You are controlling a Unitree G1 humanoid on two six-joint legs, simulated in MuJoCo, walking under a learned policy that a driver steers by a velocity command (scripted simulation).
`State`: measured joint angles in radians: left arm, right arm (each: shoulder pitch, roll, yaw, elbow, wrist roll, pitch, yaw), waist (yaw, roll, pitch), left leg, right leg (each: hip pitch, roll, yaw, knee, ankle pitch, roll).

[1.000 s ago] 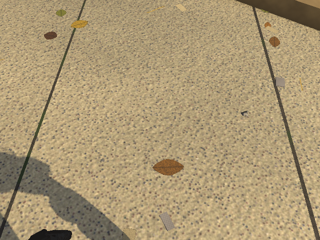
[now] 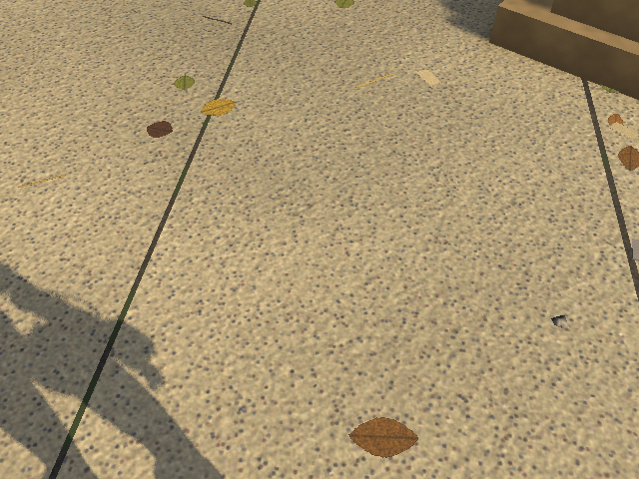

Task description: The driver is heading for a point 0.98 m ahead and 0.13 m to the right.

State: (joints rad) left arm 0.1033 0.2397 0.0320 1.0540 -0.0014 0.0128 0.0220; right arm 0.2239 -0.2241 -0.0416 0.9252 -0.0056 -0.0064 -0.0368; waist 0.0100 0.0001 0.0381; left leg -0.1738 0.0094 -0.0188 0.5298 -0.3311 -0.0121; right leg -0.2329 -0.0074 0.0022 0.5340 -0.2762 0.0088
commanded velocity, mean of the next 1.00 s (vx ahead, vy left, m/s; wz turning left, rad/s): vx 0.00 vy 0.00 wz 0.00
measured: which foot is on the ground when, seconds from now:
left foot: down 0.00-1.00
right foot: down 0.00-1.00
